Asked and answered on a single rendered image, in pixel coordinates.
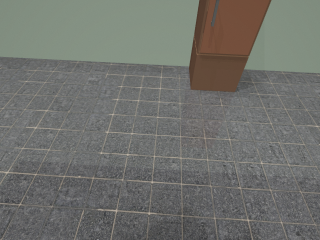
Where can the cupboard door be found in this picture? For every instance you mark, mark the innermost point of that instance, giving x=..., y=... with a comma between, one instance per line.
x=235, y=27

